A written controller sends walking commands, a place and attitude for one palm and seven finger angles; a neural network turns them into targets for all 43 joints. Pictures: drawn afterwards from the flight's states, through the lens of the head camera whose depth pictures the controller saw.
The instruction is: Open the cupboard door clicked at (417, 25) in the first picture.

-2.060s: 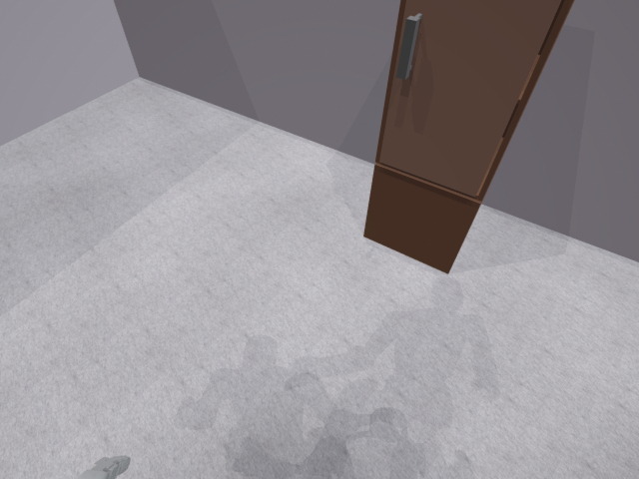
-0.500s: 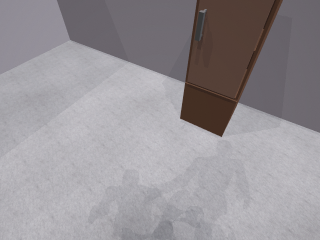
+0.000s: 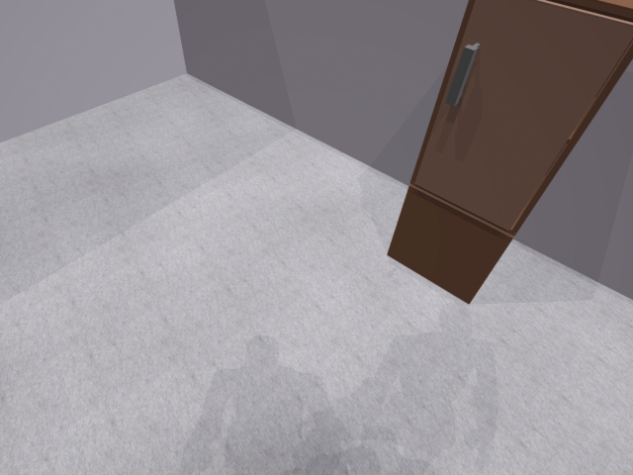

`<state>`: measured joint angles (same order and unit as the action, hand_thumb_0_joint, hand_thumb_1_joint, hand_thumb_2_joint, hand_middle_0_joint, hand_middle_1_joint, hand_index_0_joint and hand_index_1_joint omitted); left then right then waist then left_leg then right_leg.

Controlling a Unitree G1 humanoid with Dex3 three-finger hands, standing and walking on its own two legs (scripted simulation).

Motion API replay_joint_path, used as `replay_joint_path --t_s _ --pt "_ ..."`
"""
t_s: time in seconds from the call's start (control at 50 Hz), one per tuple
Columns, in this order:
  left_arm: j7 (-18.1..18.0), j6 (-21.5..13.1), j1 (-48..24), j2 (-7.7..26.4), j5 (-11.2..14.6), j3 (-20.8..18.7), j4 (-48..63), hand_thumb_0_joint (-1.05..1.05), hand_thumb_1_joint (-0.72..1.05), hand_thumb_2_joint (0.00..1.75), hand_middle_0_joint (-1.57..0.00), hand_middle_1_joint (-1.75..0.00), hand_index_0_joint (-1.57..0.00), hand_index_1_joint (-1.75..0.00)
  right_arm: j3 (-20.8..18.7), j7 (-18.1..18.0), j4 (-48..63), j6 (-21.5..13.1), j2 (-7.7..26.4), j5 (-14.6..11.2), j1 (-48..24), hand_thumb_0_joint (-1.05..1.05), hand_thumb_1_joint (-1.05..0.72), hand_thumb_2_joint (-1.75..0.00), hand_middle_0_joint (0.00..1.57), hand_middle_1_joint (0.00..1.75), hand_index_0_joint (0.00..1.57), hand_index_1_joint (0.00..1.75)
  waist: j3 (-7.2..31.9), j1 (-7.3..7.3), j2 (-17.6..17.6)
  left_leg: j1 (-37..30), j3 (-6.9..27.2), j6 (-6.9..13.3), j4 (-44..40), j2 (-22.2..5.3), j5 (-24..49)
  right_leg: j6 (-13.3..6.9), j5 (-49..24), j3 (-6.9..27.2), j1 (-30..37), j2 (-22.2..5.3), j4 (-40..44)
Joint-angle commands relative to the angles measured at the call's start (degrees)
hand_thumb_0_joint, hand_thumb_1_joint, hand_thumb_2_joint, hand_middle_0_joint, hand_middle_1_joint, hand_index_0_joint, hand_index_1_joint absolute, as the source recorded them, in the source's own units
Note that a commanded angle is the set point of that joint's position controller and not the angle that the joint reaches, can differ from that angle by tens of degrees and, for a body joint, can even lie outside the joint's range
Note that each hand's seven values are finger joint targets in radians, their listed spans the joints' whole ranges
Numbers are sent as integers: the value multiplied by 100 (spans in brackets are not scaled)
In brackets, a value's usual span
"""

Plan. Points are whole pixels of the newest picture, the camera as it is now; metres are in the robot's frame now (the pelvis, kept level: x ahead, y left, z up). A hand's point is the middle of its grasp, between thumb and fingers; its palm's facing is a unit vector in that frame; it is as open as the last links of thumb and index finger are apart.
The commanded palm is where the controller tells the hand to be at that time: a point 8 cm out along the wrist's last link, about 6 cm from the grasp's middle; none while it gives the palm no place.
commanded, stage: walk to a spot facing it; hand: left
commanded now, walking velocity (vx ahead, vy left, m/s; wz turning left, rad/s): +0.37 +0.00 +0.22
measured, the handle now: (464, 74) +1.05 -0.32 +0.06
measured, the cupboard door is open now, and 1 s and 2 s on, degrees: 0 0 0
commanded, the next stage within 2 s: turn to face it in 0.32 s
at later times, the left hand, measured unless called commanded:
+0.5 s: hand (209, 390) +0.28 +0.19 -0.18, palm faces -0.03 -0.99 -0.15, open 7.4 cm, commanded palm none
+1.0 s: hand (202, 331) +0.38 +0.22 -0.17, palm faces -0.13 -0.97 -0.22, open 7.4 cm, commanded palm none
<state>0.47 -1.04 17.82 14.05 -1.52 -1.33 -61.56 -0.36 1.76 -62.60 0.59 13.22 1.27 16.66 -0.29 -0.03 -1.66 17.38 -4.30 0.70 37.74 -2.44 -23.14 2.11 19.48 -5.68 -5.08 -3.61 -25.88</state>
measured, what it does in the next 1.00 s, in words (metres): walks ahead: right foot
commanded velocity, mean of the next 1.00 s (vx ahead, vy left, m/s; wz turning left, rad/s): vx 0.12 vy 0.00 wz -0.41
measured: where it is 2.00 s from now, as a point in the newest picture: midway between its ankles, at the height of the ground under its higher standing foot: (296, 450)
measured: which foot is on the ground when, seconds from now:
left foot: down 0.00-0.56, up 0.58-1.00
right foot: down 0.00-0.02, up 0.04-0.52, down 0.54-1.00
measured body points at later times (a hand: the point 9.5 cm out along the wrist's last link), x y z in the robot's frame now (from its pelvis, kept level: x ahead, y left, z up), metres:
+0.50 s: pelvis +0.20 +0.02 -0.01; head +0.22 +0.02 +0.44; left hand +0.28 +0.24 -0.16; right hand +0.07 -0.16 -0.16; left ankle +0.03 +0.10 -0.73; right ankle +0.33 -0.08 -0.71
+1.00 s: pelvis +0.30 +0.04 +0.00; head +0.33 +0.03 +0.45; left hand +0.39 +0.27 -0.15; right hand +0.39 -0.23 -0.13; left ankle +0.35 +0.17 -0.71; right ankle +0.33 -0.07 -0.73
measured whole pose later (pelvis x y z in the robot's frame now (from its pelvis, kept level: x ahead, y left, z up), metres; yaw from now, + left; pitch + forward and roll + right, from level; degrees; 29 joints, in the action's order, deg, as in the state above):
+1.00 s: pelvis +0.30 +0.04 +0.00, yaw -15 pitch +1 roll +0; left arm 0.3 1.1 13.9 11.3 -1.4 -4.5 -55.2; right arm -2.5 -1.4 -52.6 0.9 11.5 0.8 3.4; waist -2.8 3.6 -0.6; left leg 22.4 -0.1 -4.0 42.1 -2.6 -22.8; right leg -2.9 9.5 4.4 -20.9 5.0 -29.2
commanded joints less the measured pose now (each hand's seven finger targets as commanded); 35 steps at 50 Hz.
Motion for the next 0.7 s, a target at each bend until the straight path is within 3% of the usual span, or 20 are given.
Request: replay_joint_path --t_s 0.0,0.02,0.04,0.08,0.12,0.14,0.18,0.3,0.34,0.4,0.46,0.48,0.5,0.52,0.54,0.56,0.58,0.62,0.66,0.68 --pt "-41 -46 -207 528 93 -160 424 0 90 90 -20 -30 -20 -30 -359 -139 -27 -301 990 20 1431 0 -90 -90 20 30 20 30 -195 -684 1621 -1872 1685 356 -2013 -848 -639 -284 649 -247 -2314 -191 -1851" --pt "-24 -63 -473 287 68 -76 695 0 90 90 -20 -30 -20 -30 -451 -208 -109 -331 1354 19 1939 0 -90 -90 20 30 20 30 -352 -743 2300 -1988 3448 769 -2977 -1845 -1195 -129 1516 -178 -3348 281 -3178" --pt "-61 -76 -634 377 3 -126 754 0 90 90 -20 -30 -20 -30 -418 -233 -68 -289 1252 5 1756 0 -90 -90 20 30 20 30 -581 -620 1661 -1666 3614 981 -3072 -2025 -1236 -282 1325 380 -3543 3 -3808" --pt "-1 -111 -646 307 -11 -170 553 0 90 90 -20 -30 -20 -30 -292 -278 93 -365 705 -25 1197 0 -90 -90 20 30 20 30 -810 -366 552 -1171 2982 976 -3030 -1701 -556 -299 299 591 -3565 -364 -4156" --pt "63 -125 -361 164 -23 -152 357 0 90 90 -20 -30 -20 -30 -231 -309 73 -506 430 -36 1042 0 -90 -90 20 30 20 30 -627 -170 262 -1259 2103 860 -2923 -1400 863 -181 -262 509 -3273 -440 -3990" --pt "58 -104 -260 55 -29 -142 292 0 90 90 -20 -30 -20 -30 -217 -334 6 -553 361 -44 1159 0 -90 -90 20 30 20 30 -542 -142 430 -1451 1722 755 -2815 -1247 1767 -126 -421 436 -3234 -402 -3947" --pt "32 -55 -96 -22 -5 -148 238 0 90 90 -20 -30 -20 -30 -192 -368 -131 -594 222 -75 1299 0 -90 -90 20 30 20 30 -411 -67 626 -1698 1229 755 -2702 -1146 2685 -68 -579 351 -3274 -356 -3883" --pt "51 1 -810 -251 18 -161 475 0 90 90 -20 -30 -20 -30 -160 -440 -390 -600 -82 -68 1697 0 -90 -90 20 30 20 30 -896 -169 817 -1911 521 557 -2711 -950 3812 -96 -1043 -15 -3668 -192 -2982" --pt "66 -22 -1108 -313 41 -158 563 0 90 90 -20 -30 -20 -30 -154 -451 -433 -597 -135 -47 1726 0 -90 -90 20 30 20 30 -1052 -206 882 -1799 274 491 -2682 -903 4180 -167 -1224 -138 -3389 -109 -2237" --pt "35 -40 -1226 -380 58 -158 599 0 90 90 -20 -30 -20 -30 -182 -480 -495 -553 -43 -18 1738 0 -90 -90 20 30 20 30 -1097 -236 864 -1797 169 597 -2398 -1032 4955 -367 -1103 -245 -2725 125 -1461" --pt "-17 -70 -224 -198 14 -236 373 0 90 90 -20 -30 -20 -30 -287 -521 -398 -516 267 -44 1344 0 -90 -90 20 30 20 30 -597 264 862 -1988 -98 519 -1170 -1210 6295 -599 -1137 -273 -1654 413 -1119" --pt "-32 -96 314 -48 -17 -297 232 0 90 90 -20 -30 -20 -30 -316 -521 -328 -502 332 -64 1188 0 -90 -90 20 30 20 30 -329 501 782 -1781 -159 418 -393 -1158 6162 -639 -1328 -252 -948 472 -869" --pt "-49 -173 1031 216 -57 -386 65 0 90 90 -20 -30 -20 -30 -338 -498 -213 -489 357 -93 1067 0 -90 -90 20 30 20 30 129 850 408 -1169 -272 224 1032 -889 5219 -824 -2086 102 169 210 -416" --pt "-115 -256 1468 788 -77 -509 7 0 90 90 -20 -30 -20 -30 -306 -437 -66 -518 70 -184 1363 0 -90 -90 20 30 20 30 994 836 -833 301 -438 -25 3160 35 1743 -1558 -4426 2261 1578 -1311 -335" --pt "-147 -243 1436 1033 86 -532 40 0 90 90 -20 -30 -20 -30 -313 -460 25 -520 -1 -201 1352 0 -90 -90 20 30 20 30 1247 597 -986 894 69 -133 4592 497 -1129 -2243 -6050 3625 1550 -2213 196" --pt "-200 -178 897 826 141 -520 236 0 90 90 -20 -30 -20 -30 -341 -493 115 -438 -11 -194 992 0 -90 -90 20 30 20 30 714 476 -318 946 644 -80 4548 85 -850 -2276 -5209 3226 845 -2080 455" --pt "-200 -160 363 670 125 -452 410 0 90 90 -20 -30 -20 -30 -307 -423 226 -373 -112 -126 694 0 -90 -90 20 30 20 30 336 357 -471 1074 559 -127 4351 -160 -476 -2019 -4248 2953 54 -1765 663" --pt "-249 -133 -336 316 116 -386 611 0 90 90 -20 -30 -20 -30 -293 -395 279 -209 -133 -43 444 0 -90 -90 20 30 20 30 45 -11 178 810 597 -197 3816 -425 -38 -1685 -3206 2199 -1091 -1348 879" --pt "-237 -117 -516 334 61 -360 681 0 90 90 -20 -30 -20 -30 -287 -380 345 -46 -196 -8 462 0 -90 -90 20 30 20 30 56 -204 162 538 463 -312 3173 -406 72 -1382 -3128 1706 -1711 -1031 903" --pt "-214 -91 -518 367 41 -372 697 0 90 90 -20 -30 -20 -30 -291 -375 387 14 -171 1 409 0 -90 -90 20 30 20 30 73 -214 -41 516 407 -359 2910 -379 128 -1314 -2889 1668 -1829 -910 929"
